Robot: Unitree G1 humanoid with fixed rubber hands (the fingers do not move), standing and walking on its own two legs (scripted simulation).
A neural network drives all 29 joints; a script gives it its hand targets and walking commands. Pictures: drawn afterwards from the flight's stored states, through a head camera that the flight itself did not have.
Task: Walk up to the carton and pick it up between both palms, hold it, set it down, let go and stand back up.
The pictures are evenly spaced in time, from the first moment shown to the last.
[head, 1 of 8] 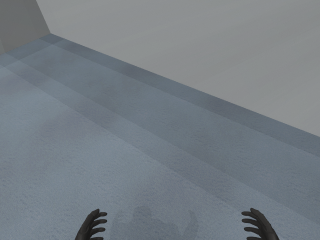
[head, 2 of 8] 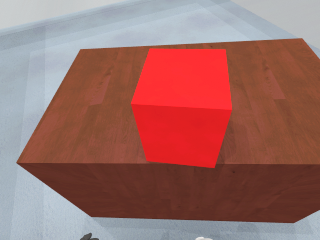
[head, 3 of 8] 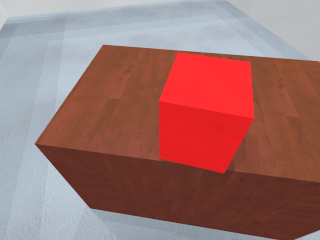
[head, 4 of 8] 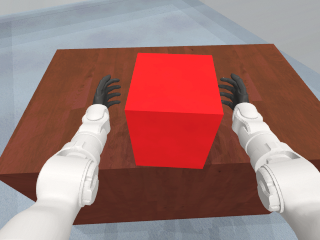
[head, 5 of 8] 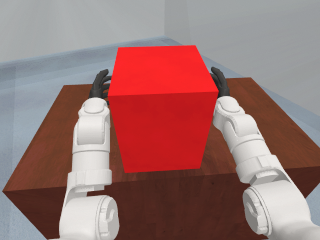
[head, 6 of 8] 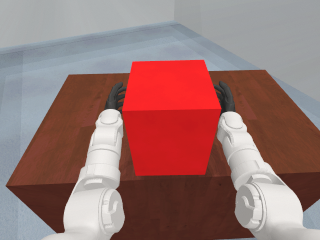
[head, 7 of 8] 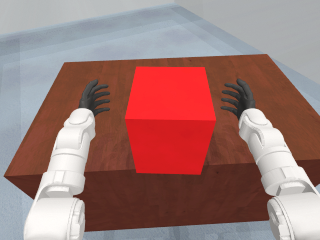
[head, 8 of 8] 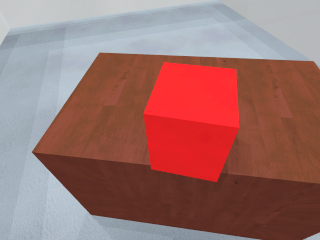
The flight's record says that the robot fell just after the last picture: no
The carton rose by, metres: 0.20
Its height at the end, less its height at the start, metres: +0.00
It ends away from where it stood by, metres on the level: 0.02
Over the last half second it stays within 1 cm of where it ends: yes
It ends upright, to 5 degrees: yes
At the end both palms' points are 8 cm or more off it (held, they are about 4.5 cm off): yes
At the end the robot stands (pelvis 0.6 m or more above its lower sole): yes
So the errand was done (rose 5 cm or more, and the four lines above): yes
